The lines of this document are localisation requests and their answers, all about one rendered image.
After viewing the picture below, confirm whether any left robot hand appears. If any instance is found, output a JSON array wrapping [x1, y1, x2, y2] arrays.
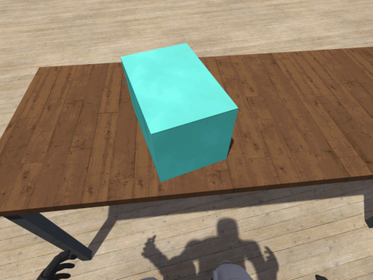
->
[[36, 250, 77, 280]]

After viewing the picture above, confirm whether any robot right shin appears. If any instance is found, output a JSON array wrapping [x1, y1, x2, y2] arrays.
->
[[219, 261, 231, 266]]

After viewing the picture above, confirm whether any table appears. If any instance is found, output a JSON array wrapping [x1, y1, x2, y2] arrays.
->
[[0, 47, 373, 261]]

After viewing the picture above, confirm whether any carton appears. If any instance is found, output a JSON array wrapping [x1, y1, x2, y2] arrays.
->
[[121, 43, 238, 182]]

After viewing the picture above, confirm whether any robot right thigh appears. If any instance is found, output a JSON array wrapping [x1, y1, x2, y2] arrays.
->
[[213, 264, 253, 280]]

